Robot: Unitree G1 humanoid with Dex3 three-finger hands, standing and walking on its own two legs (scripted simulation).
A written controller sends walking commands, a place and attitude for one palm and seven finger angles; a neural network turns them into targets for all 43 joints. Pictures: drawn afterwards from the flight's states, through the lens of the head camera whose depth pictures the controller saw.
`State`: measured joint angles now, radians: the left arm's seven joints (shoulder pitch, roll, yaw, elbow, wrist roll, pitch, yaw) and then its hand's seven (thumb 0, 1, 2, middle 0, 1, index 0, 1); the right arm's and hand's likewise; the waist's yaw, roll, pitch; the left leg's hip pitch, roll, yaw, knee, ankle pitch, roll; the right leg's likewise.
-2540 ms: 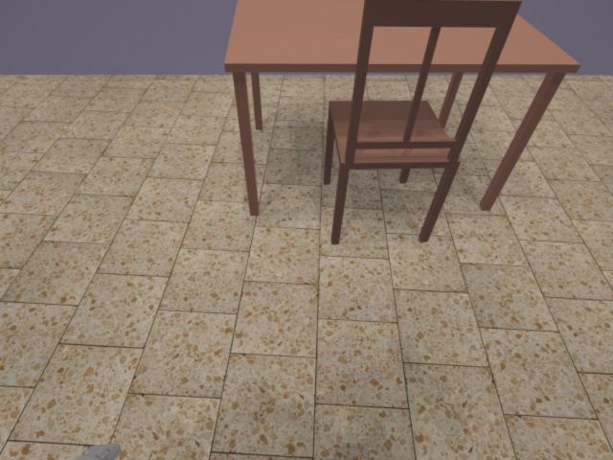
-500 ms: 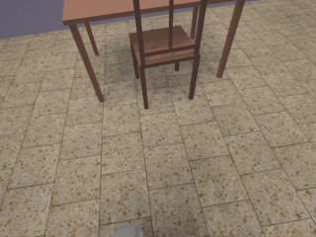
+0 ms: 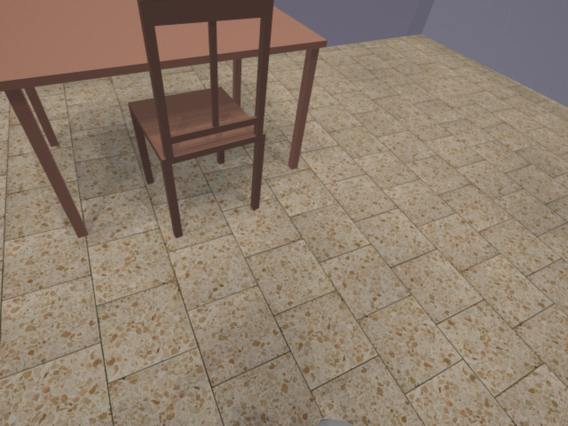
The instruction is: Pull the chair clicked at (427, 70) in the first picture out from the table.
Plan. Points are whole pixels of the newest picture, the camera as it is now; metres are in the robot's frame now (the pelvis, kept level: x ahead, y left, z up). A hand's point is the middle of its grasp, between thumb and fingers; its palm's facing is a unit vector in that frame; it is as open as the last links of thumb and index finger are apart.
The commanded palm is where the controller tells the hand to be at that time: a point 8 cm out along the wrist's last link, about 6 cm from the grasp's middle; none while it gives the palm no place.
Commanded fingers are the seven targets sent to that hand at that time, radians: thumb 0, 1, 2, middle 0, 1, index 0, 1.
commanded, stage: walk to a spot facing it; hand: left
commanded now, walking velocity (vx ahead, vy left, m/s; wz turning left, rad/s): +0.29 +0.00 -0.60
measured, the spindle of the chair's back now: (214, 78) +1.13 +0.31 -0.07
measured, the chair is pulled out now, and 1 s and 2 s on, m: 0.00 0.00 0.00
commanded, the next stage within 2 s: turn to face it in 1.50 s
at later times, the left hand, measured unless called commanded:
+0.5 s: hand (271, 322) +0.36 +0.03 -0.19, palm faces -0.38 -0.92 -0.12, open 7.4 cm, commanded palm none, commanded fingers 0.00 0.90 0.90 -0.20 -0.30 -0.20 -0.30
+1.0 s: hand (251, 274) +0.47 +0.09 -0.19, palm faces -0.39 -0.91 -0.16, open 7.4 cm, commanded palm none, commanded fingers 0.00 0.90 0.90 -0.20 -0.30 -0.20 -0.30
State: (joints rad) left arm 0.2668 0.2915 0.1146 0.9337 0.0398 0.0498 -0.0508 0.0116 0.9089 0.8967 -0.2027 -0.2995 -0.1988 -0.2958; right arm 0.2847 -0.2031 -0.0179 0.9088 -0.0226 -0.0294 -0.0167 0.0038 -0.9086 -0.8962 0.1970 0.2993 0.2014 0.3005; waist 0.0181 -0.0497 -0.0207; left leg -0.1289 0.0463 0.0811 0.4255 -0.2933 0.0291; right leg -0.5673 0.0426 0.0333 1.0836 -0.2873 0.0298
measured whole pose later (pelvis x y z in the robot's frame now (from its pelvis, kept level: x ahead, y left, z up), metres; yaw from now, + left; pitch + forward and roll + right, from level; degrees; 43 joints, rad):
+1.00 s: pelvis +0.38 -0.08 -0.01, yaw -29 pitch -1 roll -1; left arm 0.32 0.22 0.09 1.06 0.03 0.00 -0.02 0.01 0.91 0.90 -0.20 -0.30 -0.20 -0.30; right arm 0.25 -0.14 -0.04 0.96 -0.03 -0.08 -0.02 -0.01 -0.93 -0.90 0.20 0.30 0.20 0.30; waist 0.02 -0.04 0.00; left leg -0.21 0.09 0.22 0.49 -0.26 0.03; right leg -0.48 -0.04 -0.03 1.22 -0.29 -0.02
